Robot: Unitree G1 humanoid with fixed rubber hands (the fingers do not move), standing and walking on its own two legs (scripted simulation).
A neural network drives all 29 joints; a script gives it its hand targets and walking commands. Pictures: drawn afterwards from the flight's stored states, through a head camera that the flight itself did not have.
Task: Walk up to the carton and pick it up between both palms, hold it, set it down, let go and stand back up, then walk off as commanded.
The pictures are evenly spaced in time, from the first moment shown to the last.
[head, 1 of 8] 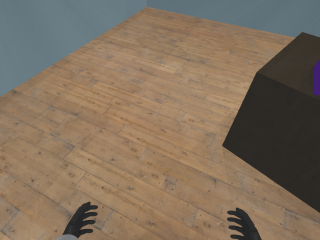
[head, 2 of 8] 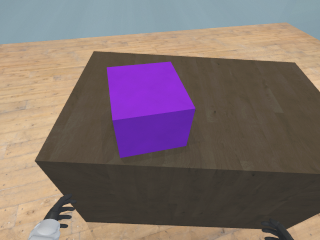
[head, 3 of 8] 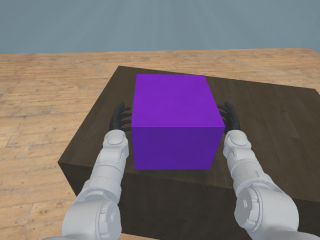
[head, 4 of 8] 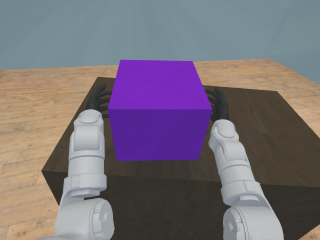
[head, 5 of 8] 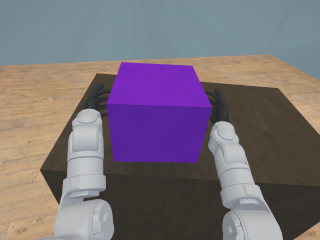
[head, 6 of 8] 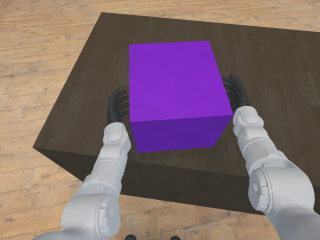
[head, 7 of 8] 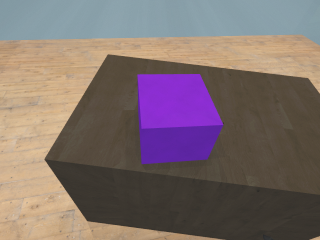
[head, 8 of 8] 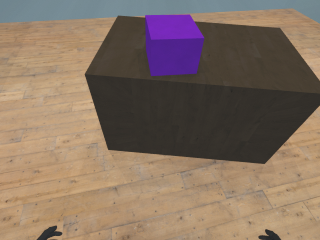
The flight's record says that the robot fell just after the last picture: no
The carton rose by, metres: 0.16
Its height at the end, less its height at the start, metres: +0.00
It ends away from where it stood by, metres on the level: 0.06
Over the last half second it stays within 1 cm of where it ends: yes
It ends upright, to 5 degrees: yes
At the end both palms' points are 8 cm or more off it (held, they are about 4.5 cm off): yes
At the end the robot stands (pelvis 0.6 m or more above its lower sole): yes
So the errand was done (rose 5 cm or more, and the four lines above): yes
